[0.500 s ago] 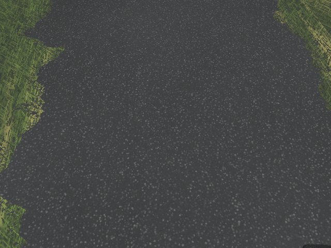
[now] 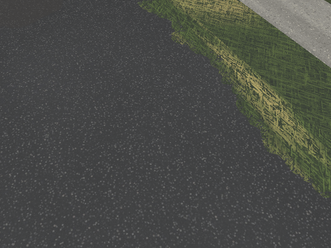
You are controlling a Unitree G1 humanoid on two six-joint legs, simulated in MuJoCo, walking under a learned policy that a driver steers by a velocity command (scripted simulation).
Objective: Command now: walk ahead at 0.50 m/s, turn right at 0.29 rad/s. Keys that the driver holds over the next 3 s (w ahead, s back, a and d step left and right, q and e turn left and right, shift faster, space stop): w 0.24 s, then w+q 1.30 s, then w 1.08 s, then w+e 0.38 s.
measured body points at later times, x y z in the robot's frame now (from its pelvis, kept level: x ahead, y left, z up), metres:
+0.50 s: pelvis +0.27 -0.07 +0.00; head +0.28 -0.08 +0.45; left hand +0.32 +0.21 -0.11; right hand +0.41 -0.34 -0.12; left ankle +0.37 +0.11 -0.66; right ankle +0.24 -0.15 -0.74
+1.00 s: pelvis +0.54 +0.01 +0.00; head +0.58 +0.03 +0.45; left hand +0.62 +0.33 -0.09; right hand +0.72 -0.22 -0.11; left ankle +0.53 +0.08 -0.74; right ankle +0.67 -0.15 -0.67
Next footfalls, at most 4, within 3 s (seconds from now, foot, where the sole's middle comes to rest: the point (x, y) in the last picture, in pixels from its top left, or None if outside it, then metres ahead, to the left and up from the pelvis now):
0.22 right None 0.28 -0.16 -0.78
0.76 left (140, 227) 0.57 0.09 -0.78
1.22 right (163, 158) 0.89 -0.02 -0.78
1.76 left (82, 151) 0.95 0.37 -0.78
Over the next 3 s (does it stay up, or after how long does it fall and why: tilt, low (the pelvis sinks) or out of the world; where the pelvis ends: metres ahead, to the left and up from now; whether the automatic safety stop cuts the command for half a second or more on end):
stays up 1.38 0.68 0.00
